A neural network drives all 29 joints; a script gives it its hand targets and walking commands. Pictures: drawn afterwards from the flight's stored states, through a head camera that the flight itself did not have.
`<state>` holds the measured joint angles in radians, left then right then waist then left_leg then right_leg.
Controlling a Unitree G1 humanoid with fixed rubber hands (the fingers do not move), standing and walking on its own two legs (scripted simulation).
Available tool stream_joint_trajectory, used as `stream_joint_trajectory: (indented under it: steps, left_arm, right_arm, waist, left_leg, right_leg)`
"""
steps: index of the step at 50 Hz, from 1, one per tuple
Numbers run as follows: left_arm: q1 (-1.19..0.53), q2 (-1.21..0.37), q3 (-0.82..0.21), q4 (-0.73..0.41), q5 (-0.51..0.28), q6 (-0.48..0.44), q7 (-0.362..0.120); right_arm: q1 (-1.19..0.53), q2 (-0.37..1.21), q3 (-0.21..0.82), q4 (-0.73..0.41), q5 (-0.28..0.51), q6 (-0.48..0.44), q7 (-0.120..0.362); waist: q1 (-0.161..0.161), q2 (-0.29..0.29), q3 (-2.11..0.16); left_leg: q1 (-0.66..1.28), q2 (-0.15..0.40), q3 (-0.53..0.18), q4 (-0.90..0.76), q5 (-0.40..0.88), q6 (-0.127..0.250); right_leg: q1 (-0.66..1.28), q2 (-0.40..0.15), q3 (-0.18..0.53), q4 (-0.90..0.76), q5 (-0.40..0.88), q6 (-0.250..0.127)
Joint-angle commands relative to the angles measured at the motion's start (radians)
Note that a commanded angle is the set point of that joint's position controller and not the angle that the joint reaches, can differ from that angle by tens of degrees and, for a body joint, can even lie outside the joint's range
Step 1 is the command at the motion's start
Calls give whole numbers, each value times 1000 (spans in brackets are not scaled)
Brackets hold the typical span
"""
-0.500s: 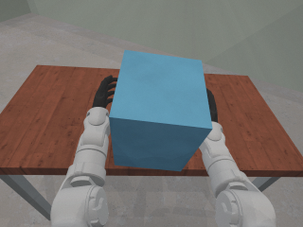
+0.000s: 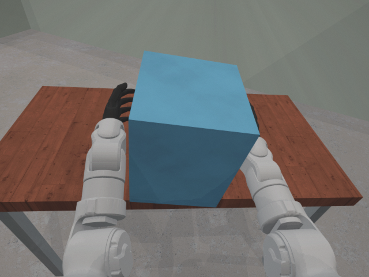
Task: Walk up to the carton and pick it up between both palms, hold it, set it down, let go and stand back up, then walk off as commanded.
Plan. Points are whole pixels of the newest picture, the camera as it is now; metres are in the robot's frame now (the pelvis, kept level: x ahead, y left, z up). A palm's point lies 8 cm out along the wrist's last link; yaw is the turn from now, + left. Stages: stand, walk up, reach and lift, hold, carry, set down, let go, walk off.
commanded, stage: reach and lift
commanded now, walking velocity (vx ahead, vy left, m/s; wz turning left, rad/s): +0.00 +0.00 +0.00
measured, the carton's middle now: (182, 134) +0.39 +0.01 +0.15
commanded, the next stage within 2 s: hold in 1.52 s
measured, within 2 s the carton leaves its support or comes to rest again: neither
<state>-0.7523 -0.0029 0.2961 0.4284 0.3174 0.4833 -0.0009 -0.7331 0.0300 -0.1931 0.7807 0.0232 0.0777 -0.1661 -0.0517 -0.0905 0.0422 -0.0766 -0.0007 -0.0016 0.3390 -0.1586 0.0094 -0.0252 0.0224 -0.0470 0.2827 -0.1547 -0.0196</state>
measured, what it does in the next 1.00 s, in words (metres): stands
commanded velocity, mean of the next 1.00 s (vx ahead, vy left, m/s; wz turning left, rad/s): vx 0.00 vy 0.00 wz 0.00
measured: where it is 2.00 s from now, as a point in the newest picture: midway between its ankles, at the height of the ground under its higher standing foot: outside the picture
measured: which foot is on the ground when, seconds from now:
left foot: down 0.00-1.00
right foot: down 0.00-1.00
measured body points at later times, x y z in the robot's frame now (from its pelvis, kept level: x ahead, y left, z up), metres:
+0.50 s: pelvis +0.00 -0.01 +0.00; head -0.04 +0.03 +0.45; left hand +0.40 +0.14 +0.20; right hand +0.39 -0.15 +0.19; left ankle +0.02 +0.11 -0.75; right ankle +0.01 -0.10 -0.75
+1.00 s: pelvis +0.01 -0.02 +0.00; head -0.04 +0.01 +0.45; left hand +0.39 +0.14 +0.22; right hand +0.39 -0.15 +0.21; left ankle +0.02 +0.11 -0.75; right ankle +0.01 -0.10 -0.75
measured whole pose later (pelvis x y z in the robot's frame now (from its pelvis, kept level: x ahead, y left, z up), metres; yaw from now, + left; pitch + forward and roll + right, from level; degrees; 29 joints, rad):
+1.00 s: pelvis +0.01 -0.02 +0.00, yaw +2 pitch -7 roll -1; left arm -0.69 0.01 0.30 0.16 0.27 0.75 -0.02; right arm -0.77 -0.04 -0.02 0.55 0.24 0.38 -0.25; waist -0.11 -0.06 0.01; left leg -0.05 0.01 -0.03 0.36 -0.17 -0.01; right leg 0.01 0.04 -0.08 0.29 -0.18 -0.03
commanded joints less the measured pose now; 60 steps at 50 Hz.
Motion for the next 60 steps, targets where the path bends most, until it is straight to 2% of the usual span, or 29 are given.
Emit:
stream_joint_trajectory:
  steps: [1,2,5,6,7,10,11,12,15,18,19,23,24,26,27,28,33,35,38,40,41,42,43,47,50,54,56,58,60]
  left_arm:
    - [-644,-585,-382,-71,-121,-14,-140]
    - [-671,-600,-407,-103,-139,-21,-140]
    - [-629,-573,-358,-36,-101,13,-134]
    - [-586,-572,-356,-5,-98,27,-136]
    - [-618,-594,-382,-83,-114,31,-133]
    - [-599,-590,-377,-80,-124,56,-138]
    - [-661,-582,-380,-121,-127,48,-133]
    - [-658,-584,-397,-118,-135,55,-131]
    - [-597,-630,-462,-225,-166,76,-113]
    - [-588,-595,-468,-324,-162,93,-114]
    - [-620,-587,-488,-311,-158,104,-115]
    - [-588,-568,-456,-253,-135,151,-132]
    - [-608,-567,-460,-292,-131,158,-141]
    - [-603,-582,-471,-312,-132,169,-144]
    - [-620,-569,-446,-283,-137,163,-140]
    - [-661,-592,-508,-402,-177,156,-134]
    - [-640,-576,-487,-323,-181,163,-136]
    - [-619,-540,-437,-294,-158,169,-140]
    - [-629,-561,-465,-349,-186,171,-142]
    - [-614,-527,-434,-313,-176,178,-149]
    - [-619,-531,-440,-317,-183,181,-150]
    - [-612,-523,-428,-292,-169,188,-159]
    - [-645,-504,-405,-275,-153,190,-162]
    - [-681,-535,-485,-418,-201,186,-155]
    - [-696,-540,-510,-432,-221,193,-148]
    - [-662,-492,-405,-319,-142,222,-168]
    - [-644,-514,-435,-380,-165,228,-173]
    - [-721,-527,-439,-374,-158,230,-167]
    - [-738,-540,-456,-350,-190,218,-159]
  right_arm:
    - [-820,437,287,-244,13,-61,117]
    - [-843,453,293,-299,13,-68,113]
    - [-841,420,278,-227,12,-38,119]
    - [-835,404,269,-242,8,-32,118]
    - [-892,421,313,-314,52,-41,118]
    - [-847,428,328,-304,61,-9,107]
    - [-889,466,364,-329,76,-11,110]
    - [-854,451,343,-286,74,8,109]
    - [-865,494,450,-422,154,18,96]
    - [-805,507,520,-472,212,56,77]
    - [-789,466,479,-440,200,69,73]
    - [-811,462,446,-423,202,118,73]
    - [-798,463,441,-415,202,127,75]
    - [-815,466,447,-452,214,132,80]
    - [-824,468,459,-436,218,142,79]
    - [-830,502,492,-510,246,136,74]
    - [-823,505,495,-483,246,171,56]
    - [-848,504,500,-500,252,177,59]
    - [-870,531,535,-574,263,181,45]
    - [-844,529,522,-523,261,213,37]
    - [-881,528,534,-578,271,207,33]
    - [-832,513,515,-501,264,223,29]
    - [-852,511,501,-481,260,233,32]
    - [-843,538,555,-589,321,237,15]
    - [-823,527,531,-571,315,253,10]
    - [-833,500,478,-456,277,284,22]
    - [-852,519,509,-530,294,278,21]
    - [-855,507,493,-467,306,283,28]
    - [-912,526,493,-496,311,272,33]
  waist:
    - [-17,126,-456]
    - [-39,123,-529]
    - [-13,136,-439]
    - [-30,108,-417]
    - [-27,116,-497]
    - [-50,94,-466]
    - [-23,105,-502]
    - [-54,112,-440]
    - [-36,114,-541]
    - [-25,124,-593]
    - [-63,168,-529]
    - [-66,133,-370]
    - [-78,129,-382]
    - [-67,159,-426]
    - [-47,132,-413]
    - [-66,142,-545]
    - [-62,145,-488]
    - [-24,112,-488]
    - [-37,82,-573]
    - [-44,64,-497]
    - [-39,66,-534]
    - [-57,82,-482]
    - [-46,72,-463]
    - [-66,120,-600]
    - [-90,163,-566]
    - [-62,136,-399]
    - [-58,119,-458]
    - [-64,162,-448]
    - [-54,143,-488]
  left_leg:
    - [153,-8,50,-51,136,-22]
    - [157,-13,42,-31,177,-27]
    - [195,1,40,-48,140,-27]
    - [191,3,39,-50,136,-24]
    - [226,-1,29,-39,186,-26]
    - [191,-17,35,-32,194,-19]
    - [213,-15,31,-27,187,-13]
    - [193,-15,27,-32,167,-22]
    - [255,-16,17,12,358,-35]
    - [286,-29,8,42,418,-38]
    - [262,-33,0,26,346,-46]
    - [177,-25,5,-14,199,-22]
    - [177,-23,18,-24,201,-22]
    - [178,-26,14,-12,213,-29]
    - [167,-21,7,-19,185,-23]
    - [223,-28,4,11,291,-35]
    - [177,-32,3,5,233,-33]
    - [155,-31,13,-9,191,-18]
    - [173,-37,2,8,246,-15]
    - [135,-37,1,-8,202,-10]
    - [144,-41,5,-1,231,-13]
    - [130,-43,5,-7,190,-16]
    - [125,-42,9,-16,169,-9]
    - [177,-51,-1,22,292,-35]
    - [185,-46,-14,29,302,-49]
    - [119,-43,8,-25,136,-20]
    - [126,-40,3,-13,210,-26]
    - [150,-31,2,-8,210,-38]
    - [141,-29,-2,-5,219,-39]
  right_leg:
    - [50,12,-35,-40,43,36]
    - [61,15,-38,-25,105,39]
    - [25,19,-38,-45,22,35]
    - [25,18,-33,-51,41,35]
    - [58,25,-42,-37,88,41]
    - [94,19,-36,-40,137,48]
    - [77,24,-39,-37,110,50]
    - [58,21,-42,-45,93,50]
    - [95,38,-45,-19,256,54]
    - [139,39,-27,-9,361,64]
    - [102,34,-33,-13,288,59]
    - [58,23,-29,-42,160,56]
    - [67,22,-36,-35,165,60]
    - [86,22,-33,-27,169,56]
    - [71,23,-31,-29,141,55]
    - [105,30,-40,-4,257,65]
    - [86,28,-21,-9,249,70]
    - [98,24,-18,-14,209,71]
    - [141,28,-19,0,296,78]
    - [134,23,-12,-3,282,85]
    - [154,18,-10,0,340,88]
    - [142,16,-7,-4,299,84]
    - [126,15,-12,-8,266,87]
    - [187,23,-14,20,415,90]
    - [129,21,-16,28,414,88]
    - [80,7,-8,-20,188,88]
    - [123,19,-20,1,251,83]
    - [92,33,-23,4,211,73]
    - [80,39,-29,-4,185,67]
